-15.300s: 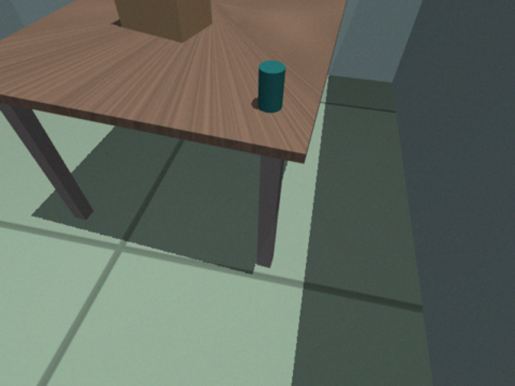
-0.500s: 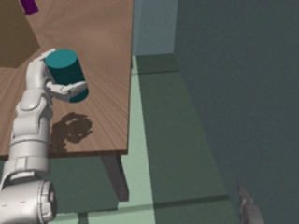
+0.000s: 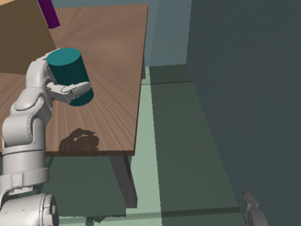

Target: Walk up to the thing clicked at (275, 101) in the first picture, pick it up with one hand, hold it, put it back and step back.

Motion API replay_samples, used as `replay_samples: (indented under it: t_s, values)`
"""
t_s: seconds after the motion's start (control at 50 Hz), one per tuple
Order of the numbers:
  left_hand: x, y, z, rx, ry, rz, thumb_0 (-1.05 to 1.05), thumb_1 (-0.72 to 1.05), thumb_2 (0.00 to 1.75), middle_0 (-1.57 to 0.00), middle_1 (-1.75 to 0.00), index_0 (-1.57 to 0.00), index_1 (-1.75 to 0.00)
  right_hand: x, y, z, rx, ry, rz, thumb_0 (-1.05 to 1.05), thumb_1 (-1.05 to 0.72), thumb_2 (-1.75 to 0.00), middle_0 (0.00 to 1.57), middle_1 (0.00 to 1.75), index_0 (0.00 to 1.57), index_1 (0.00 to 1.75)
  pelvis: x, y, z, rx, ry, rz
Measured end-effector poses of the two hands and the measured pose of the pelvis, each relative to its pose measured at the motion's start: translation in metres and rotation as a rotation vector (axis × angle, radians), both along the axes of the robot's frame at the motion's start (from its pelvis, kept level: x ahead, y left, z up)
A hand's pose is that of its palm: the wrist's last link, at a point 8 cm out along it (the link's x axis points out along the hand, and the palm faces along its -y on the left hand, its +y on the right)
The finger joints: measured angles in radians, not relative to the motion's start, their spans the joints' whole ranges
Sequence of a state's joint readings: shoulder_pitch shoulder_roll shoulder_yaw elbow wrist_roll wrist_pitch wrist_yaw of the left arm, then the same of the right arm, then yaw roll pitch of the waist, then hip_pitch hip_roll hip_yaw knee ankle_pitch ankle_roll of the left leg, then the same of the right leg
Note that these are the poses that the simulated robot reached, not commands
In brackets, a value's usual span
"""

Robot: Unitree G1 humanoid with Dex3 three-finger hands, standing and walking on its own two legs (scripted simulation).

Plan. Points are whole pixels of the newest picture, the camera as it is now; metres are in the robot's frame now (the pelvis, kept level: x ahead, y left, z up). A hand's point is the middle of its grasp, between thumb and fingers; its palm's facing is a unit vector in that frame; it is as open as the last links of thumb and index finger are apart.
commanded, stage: lift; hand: left
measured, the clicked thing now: (72, 78) +0.38 +0.17 +0.26
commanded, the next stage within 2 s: hold in 0.52 s
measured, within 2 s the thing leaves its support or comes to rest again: neither
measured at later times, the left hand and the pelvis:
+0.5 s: hand (62, 72) +0.37 +0.18 +0.28, palm faces +0.08 -1.00 -0.01, open 9.9 cm; pelvis +0.00 +0.01 +0.00, yaw +0 degrees
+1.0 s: hand (55, 65) +0.35 +0.18 +0.31, palm faces +0.09 -1.00 -0.01, open 9.9 cm; pelvis +0.00 +0.01 +0.00, yaw +0 degrees
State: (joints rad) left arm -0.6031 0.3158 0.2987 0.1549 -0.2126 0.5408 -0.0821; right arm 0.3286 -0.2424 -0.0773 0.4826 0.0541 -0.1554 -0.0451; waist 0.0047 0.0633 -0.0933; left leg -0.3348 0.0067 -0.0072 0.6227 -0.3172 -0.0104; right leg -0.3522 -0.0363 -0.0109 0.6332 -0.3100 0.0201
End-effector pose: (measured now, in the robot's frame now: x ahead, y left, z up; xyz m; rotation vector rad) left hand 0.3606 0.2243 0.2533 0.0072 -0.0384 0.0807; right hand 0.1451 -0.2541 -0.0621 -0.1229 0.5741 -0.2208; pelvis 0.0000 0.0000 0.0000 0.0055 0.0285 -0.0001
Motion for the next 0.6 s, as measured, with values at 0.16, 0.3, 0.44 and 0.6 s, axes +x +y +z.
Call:
replay_samples:
  t_s: [0.16, 0.3, 0.44, 0.6]
  values:
    - [-0.01, -0.001, 0.01, -0.004, -0.013, 0.001, -0.02, -0.48, 1.07, -0.78, -1.14, -0.8, -1.16, 0.002, 0.0, 0.003, 0.001, -0.028, -0.006, -0.01, 0.54, -0.05, 0.05, 0.05, 0.06, 0.05, -0.001, 0.001, 0.001, 0.001, -0.014, -0.001]
    - [-0.016, 0.003, 0.02, -0.005, -0.018, 0.001, -0.02, -0.48, 1.07, -0.78, -1.14, -0.8, -1.16, 0.004, 0.002, 0.004, 0.003, -0.046, 0.001, -0.01, 0.54, -0.05, 0.05, 0.05, 0.05, 0.05, -0.001, 0.002, 0.001, 0.0, -0.02, 0.0]
    - [-0.018, 0.004, 0.023, 0.0, -0.003, 0.0, -0.02, -0.48, 1.07, -0.78, -1.14, -0.8, -1.15, 0.004, 0.007, 0.001, 0.017, -0.043, 0.008, -0.01, 0.54, -0.05, 0.05, 0.05, 0.06, 0.05, -0.001, 0.005, 0.002, -0.002, -0.021, -0.001]
    - [-0.021, 0.005, 0.031, -0.007, -0.019, 0.006, -0.02, -0.49, 1.07, -0.78, -1.13, -0.81, -1.15, 0.006, 0.004, 0.0, 0.014, -0.044, 0.001, -0.01, 0.54, -0.05, 0.05, 0.05, 0.06, 0.05, 0.002, 0.006, 0.002, -0.003, -0.022, -0.002]
